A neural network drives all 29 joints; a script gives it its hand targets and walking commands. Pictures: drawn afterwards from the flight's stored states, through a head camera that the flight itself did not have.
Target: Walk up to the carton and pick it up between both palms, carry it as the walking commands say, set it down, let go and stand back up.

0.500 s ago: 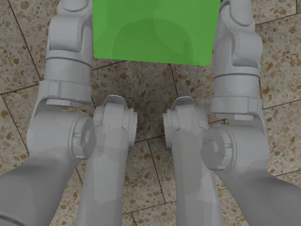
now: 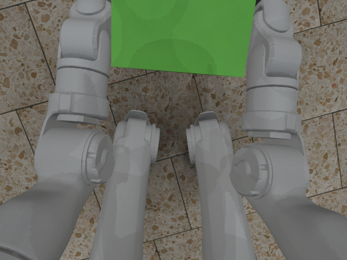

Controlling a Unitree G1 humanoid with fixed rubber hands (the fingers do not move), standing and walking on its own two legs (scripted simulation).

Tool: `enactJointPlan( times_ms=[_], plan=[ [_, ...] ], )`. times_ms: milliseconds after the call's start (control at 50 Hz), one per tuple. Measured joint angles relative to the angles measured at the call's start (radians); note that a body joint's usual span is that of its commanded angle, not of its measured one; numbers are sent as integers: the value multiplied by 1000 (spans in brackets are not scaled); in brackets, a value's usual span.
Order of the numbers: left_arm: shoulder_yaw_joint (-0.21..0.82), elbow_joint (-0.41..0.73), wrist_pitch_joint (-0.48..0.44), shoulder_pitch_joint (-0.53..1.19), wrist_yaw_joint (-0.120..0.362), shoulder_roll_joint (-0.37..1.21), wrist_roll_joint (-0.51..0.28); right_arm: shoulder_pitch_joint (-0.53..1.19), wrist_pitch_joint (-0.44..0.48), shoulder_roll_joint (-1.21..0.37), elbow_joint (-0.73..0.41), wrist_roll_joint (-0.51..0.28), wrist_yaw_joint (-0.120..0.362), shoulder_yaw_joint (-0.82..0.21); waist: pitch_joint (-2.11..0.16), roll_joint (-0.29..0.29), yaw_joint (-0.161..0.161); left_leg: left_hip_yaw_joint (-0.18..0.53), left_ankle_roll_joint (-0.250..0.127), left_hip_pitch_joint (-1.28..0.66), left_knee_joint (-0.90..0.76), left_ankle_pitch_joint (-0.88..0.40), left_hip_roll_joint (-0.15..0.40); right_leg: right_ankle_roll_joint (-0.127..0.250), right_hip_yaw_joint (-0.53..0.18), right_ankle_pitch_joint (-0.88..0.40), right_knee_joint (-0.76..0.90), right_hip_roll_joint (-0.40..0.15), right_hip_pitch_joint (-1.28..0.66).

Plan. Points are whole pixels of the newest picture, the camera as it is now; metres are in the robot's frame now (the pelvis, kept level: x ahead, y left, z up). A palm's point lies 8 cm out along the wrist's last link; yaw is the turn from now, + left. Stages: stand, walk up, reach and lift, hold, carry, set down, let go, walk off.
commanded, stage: reach and lift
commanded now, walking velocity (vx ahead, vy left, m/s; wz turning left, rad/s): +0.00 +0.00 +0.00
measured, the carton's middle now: (181, 13) +0.53 -0.01 -0.15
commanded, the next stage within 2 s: none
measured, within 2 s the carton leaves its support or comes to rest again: neither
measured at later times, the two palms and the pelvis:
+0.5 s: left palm out of the picture +0.53 +0.11 -0.02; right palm out of the picture +0.52 -0.15 -0.01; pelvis -0.01 -0.01 +0.05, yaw +0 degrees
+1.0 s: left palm out of the picture +0.51 +0.11 +0.05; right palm out of the picture +0.49 -0.14 +0.05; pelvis +0.00 -0.01 +0.11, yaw +1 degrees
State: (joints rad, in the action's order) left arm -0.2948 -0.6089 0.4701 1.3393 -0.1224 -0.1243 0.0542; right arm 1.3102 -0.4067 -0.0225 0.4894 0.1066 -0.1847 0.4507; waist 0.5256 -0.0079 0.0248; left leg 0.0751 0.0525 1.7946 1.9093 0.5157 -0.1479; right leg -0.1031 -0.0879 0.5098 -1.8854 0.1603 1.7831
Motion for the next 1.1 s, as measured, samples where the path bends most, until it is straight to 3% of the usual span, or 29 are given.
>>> enactJointPlan(
  times_ms=[120,260,420,560,680,840,980,1100],
  plan=[
    [0,61,34,-15,-23,24,-8,-24,-13,-3,-43,-26,8,8,0,5,-1,10,0,-54,-41,-14,1,2,2,-16,47,0,-56],
    [-59,-29,29,31,-6,40,70,18,0,-1,54,68,44,57,-3,7,1,3,2,-109,-112,-39,2,9,-13,-38,104,-4,-104],
    [-32,86,40,-57,-7,52,19,-59,-29,-30,-71,2,15,12,0,9,6,2,8,-186,-169,-38,8,20,-23,-41,149,-1,-170],
    [-76,17,20,-58,9,60,57,-48,-18,-22,13,57,26,9,-3,-26,0,-10,15,-261,-219,-37,14,32,-41,-42,179,2,-231],
    [-35,105,26,-158,20,53,6,-129,-41,-54,-84,-1,-11,-41,0,-51,1,-1,17,-323,-268,-37,17,42,-40,-44,226,2,-291],
    [-20,94,36,-177,10,53,23,-156,-8,-63,-36,34,7,-33,-3,-29,-3,25,15,-408,-313,-40,14,46,-22,-46,289,-6,-388],
    [-7,65,23,-174,-2,78,13,-228,6,-81,-89,23,11,-2,-4,15,-13,32,1,-485,-364,-51,12,39,-24,-55,352,-13,-474],
    [-12,32,-1,-198,-2,92,32,-246,-2,-70,-69,57,23,-19,-4,11,5,21,-11,-530,-412,-69,11,29,-42,-68,395,-18,-520]
  ],
)
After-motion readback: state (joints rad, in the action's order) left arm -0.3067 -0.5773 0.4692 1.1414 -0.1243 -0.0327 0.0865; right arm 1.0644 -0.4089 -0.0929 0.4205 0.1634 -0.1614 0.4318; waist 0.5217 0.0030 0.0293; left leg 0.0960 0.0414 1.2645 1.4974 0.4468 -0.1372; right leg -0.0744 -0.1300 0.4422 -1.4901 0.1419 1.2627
